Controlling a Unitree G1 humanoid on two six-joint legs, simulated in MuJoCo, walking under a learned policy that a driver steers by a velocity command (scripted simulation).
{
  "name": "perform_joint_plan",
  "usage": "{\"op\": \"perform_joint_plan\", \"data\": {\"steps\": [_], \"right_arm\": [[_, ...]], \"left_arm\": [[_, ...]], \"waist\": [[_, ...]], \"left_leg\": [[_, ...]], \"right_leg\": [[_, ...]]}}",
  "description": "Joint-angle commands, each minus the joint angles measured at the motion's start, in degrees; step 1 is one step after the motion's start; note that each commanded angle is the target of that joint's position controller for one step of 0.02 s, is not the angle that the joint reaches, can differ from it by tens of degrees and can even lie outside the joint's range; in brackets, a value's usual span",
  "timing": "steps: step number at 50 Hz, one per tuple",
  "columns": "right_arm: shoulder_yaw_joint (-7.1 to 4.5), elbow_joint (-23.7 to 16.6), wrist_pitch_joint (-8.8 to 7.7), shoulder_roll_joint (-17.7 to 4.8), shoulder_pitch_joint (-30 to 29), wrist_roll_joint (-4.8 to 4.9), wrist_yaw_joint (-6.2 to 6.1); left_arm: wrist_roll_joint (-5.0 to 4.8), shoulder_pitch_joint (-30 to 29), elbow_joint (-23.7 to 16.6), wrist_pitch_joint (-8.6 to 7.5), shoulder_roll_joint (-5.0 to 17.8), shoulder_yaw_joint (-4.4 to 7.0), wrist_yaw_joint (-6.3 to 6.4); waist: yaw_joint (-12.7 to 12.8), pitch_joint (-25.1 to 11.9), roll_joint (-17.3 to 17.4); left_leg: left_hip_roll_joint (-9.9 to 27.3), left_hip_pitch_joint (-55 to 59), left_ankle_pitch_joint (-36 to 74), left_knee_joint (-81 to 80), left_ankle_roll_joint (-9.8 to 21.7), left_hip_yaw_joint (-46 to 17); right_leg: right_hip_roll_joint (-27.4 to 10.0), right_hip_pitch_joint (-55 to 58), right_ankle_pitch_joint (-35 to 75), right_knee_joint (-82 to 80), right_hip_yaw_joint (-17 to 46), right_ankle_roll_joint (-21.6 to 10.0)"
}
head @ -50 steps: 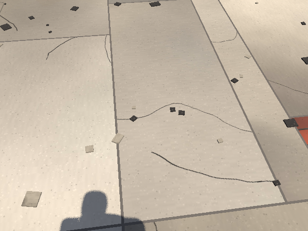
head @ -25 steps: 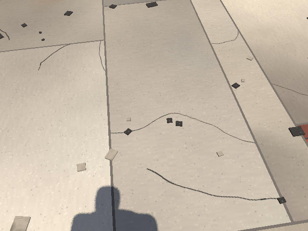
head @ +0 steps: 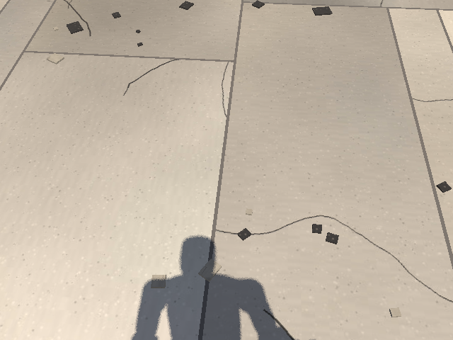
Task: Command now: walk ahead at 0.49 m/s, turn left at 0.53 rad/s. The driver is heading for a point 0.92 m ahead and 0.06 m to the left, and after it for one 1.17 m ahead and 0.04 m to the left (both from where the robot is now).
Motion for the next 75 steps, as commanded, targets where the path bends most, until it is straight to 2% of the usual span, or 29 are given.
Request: {"op": "perform_joint_plan", "data": {"steps": [1,4,6,11,16,19,21,22,23,24,25,26,28,31,38,43,46,48,49,50,51,52,53,55,58,63,70,73,75], "right_arm": [[-0.49,-1.85,-1.39,-4.37,3.61,0.82,-0.94],[-0.72,-1.34,-2.7,-6.81,7.04,1.32,-1.08],[-0.79,-1.39,-2.57,-7.45,9.76,1.4,-0.99],[-0.55,-1.49,-2.06,-7.22,16.18,1.19,-1.03],[0.19,-0.94,-2.34,-6.67,19.78,0.33,-1.89],[-0.02,-1.68,-2.94,-8.94,16.3,0.03,-2.36],[-0.24,-1.79,-3.24,-10.23,14.21,-0.2,-1.91],[0.33,-2.91,-3.45,-8.16,14.42,0.22,-1.53],[1.48,-2.92,-3.15,-1.76,23.8,3.07,-1.17],[0.79,-2.11,-2.97,-6.76,22.68,1.29,-1.5],[0.55,-3.39,-2.72,-7.4,16.29,0.32,-1.37],[0.88,-4.49,-2.83,-6.59,12.06,-0.07,-0.94],[1.07,-5.17,-1.84,-5.19,10.9,-0.94,-0.07],[1.52,-5.12,-0.76,-3.31,11.01,-1.38,0.79],[2.96,-10.84,-0.74,-1.64,-6.73,-0.85,1.53],[3.28,-13.05,-1.08,-2.19,-13.93,-0.4,1.26],[2.74,-12.88,-1.61,-3.39,-12.16,-0.59,0.78],[1.61,-8.48,-2.44,-5.16,0.58,-1.18,-0.1],[0.55,-6.08,-3.03,-8.34,10.36,-2.41,-0.78],[-1.12,-5.5,-2.88,-14.53,16.17,-3.48,-1.17],[-1.1,-5.21,-2.03,-12.97,14.71,-0.8,-0.63],[-0.32,-5.63,-1.83,-10.23,8.77,0.14,-0.38],[0.54,-6.11,-2.16,-6.85,5.01,0.18,-0.09],[1.37,-5.29,-2.8,-4.01,2.76,0.41,-0.33],[1.15,-3.29,-4.02,-5.06,6.02,0.75,-0.46],[1.12,-0.98,-4.17,-5.51,11.2,0.47,-0.62],[1.69,1.39,-4.39,-5.2,15.88,-0.01,-1.74],[1.55,2.04,-4.02,-6.46,15.75,-0.28,-2.47],[1.17,1.97,-3.5,-8.16,14.63,-0.47,-2.87]], "left_arm": [[1.48,1.51,-5.02,0.52,5.27,1.07,-0.27],[2.07,-1.2,-7.06,2.9,4.9,1.1,-0.82],[1.94,-7.26,-9.66,3.4,5.59,1.16,-1.08],[1.58,-17.76,-13.98,3.62,6.02,0.81,-1.74],[1.01,-25.41,-17.25,2.63,5.5,-0.33,-2.42],[0.68,-19.08,-16.32,1.82,7.92,0.34,-1.92],[0.39,-4.39,-11.92,1.08,10.65,1.64,-0.59],[1.65,4.32,-10.34,0.64,13.21,2.42,0.3],[3.01,9.21,-9.68,0.9,19.62,4.22,0.18],[1.23,6.42,-9.01,1.86,15.48,3.76,-0.75],[0.37,-0.24,-10.07,1.93,11.56,2.75,-0.95],[0.51,-3.56,-10.32,1.65,8.41,1.92,-1.21],[0.48,-2.88,-8.44,0.99,6.72,1.16,-0.96],[-0.18,0.79,-6.0,-0.35,7.52,1.25,-1.25],[-0.64,7.71,-2.99,-0.39,8.5,1.21,-1.31],[-0.07,11.73,-1.24,-0.03,9.54,1.21,-0.68],[0.28,10.72,-0.72,0.47,10.48,1.39,-0.08],[0.07,9.43,-0.6,1.0,10.77,1.37,0.04],[-0.39,8.81,-1.87,0.97,9.56,0.86,0.01],[-2.5,13.95,-3.95,0.93,3.68,-0.5,-0.47],[-0.86,12.8,-2.99,1.23,8.98,1.05,-0.17],[-0.25,8.32,-4.13,1.36,9.27,1.45,-0.29],[-0.14,5.75,-4.62,1.11,7.95,1.05,-0.69],[0.99,5.7,-4.15,2.26,6.7,1.01,-1.29],[1.43,5.01,-4.06,3.66,5.69,1.02,-2.29],[0.74,-5.65,-7.1,4.2,5.79,0.98,-2.57],[0.79,-16.6,-11.06,3.62,4.55,-0.13,-2.87],[0.99,-16.8,-12.0,3.31,4.9,0.03,-2.91],[1.18,-11.44,-10.8,3.22,6.16,0.77,-2.47]], "waist": [[2.2,-2.74,-4.2],[2.51,-2.41,-1.21],[0.69,-1.33,0.81],[-3.58,-1.75,3.53],[-6.2,-0.51,4.58],[-1.75,-2.18,5.6],[5.12,-9.39,4.44],[8.23,-15.67,1.56],[5.35,-25.04,-13.55],[4.34,-22.89,-8.58],[2.34,-11.25,-3.79],[1.88,-6.47,-0.05],[-0.31,-3.12,-2.52],[-1.51,-3.29,-3.98],[1.91,-0.24,-3.95],[3.86,0.17,-4.36],[1.87,-0.76,-4.79],[-3.72,-7.58,-3.36],[-7.33,-13.9,-0.76],[-6.17,-21.97,11.95],[-5.73,-21.57,8.25],[-3.03,-12.15,5.07],[-1.8,-7.11,3.19],[1.43,-3.1,4.39],[2.6,-3.1,3.65],[0.59,0.04,2.99],[-2.28,2.28,3.09],[-1.33,1.48,3.75],[1.28,-2.52,5.4]], "left_leg": [[18.32,9.68,12.07,-19.01,8.29,-24.95],[14.98,7.66,20.04,-19.06,7.22,-20.45],[13.84,8.61,21.26,-19.52,5.35,-20.07],[13.16,17.19,25.8,-17.8,1.55,-20.6],[14.9,24.33,32.16,-16.45,1.37,-20.63],[16.45,24.86,44.87,-11.64,-0.41,-19.85],[14.18,23.54,52.14,4.15,-1.95,-17.32],[11.96,14.23,36.96,17.64,-2.29,-16.47],[1.84,-4.71,-2.19,41.21,-5.49,-11.03],[1.93,-11.99,-16.68,46.76,-4.7,-12.97],[5.35,-14.62,-11.32,46.3,-4.64,-13.1],[7.42,-14.15,-7.77,42.81,-4.61,-12.73],[9.88,-11.04,-6.28,37.92,-5.01,-11.53],[11.03,-11.12,-4.36,34.12,-6.04,-9.06],[12.95,-16.63,9.61,14.26,-8.63,-3.47],[11.01,-14.64,9.79,4.46,-7.42,-2.19],[8.97,-9.51,3.63,0.47,-5.08,-1.9],[5.91,6.91,4.09,-5.15,-2.54,-0.69],[13.24,21.78,2.68,-5.1,0.05,-8.16],[30.69,38.99,-1.63,-7.82,7.08,-34.02],[32.29,36.17,-1.17,-13.22,8.29,-43.89],[29.4,28.19,-2.81,-14.13,6.61,-34.44],[26.68,20.51,-0.1,-16.8,5.06,-28.13],[21.5,11.58,3.91,-20.55,1.53,-19.75],[19.77,10.2,10.75,-22.87,2.0,-15.19],[18.94,14.0,13.41,-25.41,1.32,-9.56],[20.36,21.72,24.09,-23.69,-1.02,-1.27],[21.69,26.58,39.04,-17.49,-1.92,1.41],[22.07,28.55,56.69,-6.87,-2.6,3.24]], "right_leg": [[-4.48,-13.24,2.88,-3.65,4.42,1.6],[-4.62,-13.81,4.8,-10.35,2.42,3.96],[-4.6,-17.34,9.92,-15.65,1.38,5.07],[-2.66,-22.48,19.07,-27.33,0.64,4.99],[0.05,-20.42,20.37,-38.51,-1.37,2.39],[2.57,-8.55,15.81,-44.2,-1.12,-0.95],[4.39,8.01,15.42,-48.49,-1.55,-3.44],[-3.95,22.22,11.67,-47.64,6.53,-5.62],[-21.5,40.24,11.4,-48.67,34.1,-15.27],[-21.88,36.06,4.6,-56.53,45.07,-15.77],[-19.45,25.28,-0.08,-58.51,36.02,-14.16],[-16.69,18.16,3.25,-60.43,28.8,-12.56],[-12.01,10.77,11.93,-62.98,19.11,-9.91],[-10.07,9.74,20.24,-64.9,13.54,-9.75],[-6.6,12.87,28.84,-67.2,5.42,-7.99],[-9.18,20.23,34.01,-64.44,5.36,-7.69],[-10.81,24.06,44.58,-58.89,5.06,-6.84],[-8.38,22.37,52.91,-44.04,2.4,-5.08],[-6.26,12.49,40.26,-30.77,0.82,-4.0],[2.67,-8.04,7.89,-8.88,-3.7,-1.05],[4.59,-14.65,-9.84,-1.75,2.8,-1.77],[1.21,-17.62,-5.39,-1.0,4.58,-2.24],[-0.8,-16.71,-1.47,-4.06,4.53,-2.16],[-3.31,-11.94,1.72,-9.67,3.8,-1.25],[-3.72,-11.52,5.31,-11.8,2.25,0.17],[-4.56,-20.19,14.68,-20.22,1.87,1.61],[-1.28,-19.08,20.25,-35.39,-1.65,-0.98],[1.07,-15.57,14.27,-39.37,-4.58,-3.64],[4.99,-8.43,8.34,-40.15,-7.15,-6.19]]}}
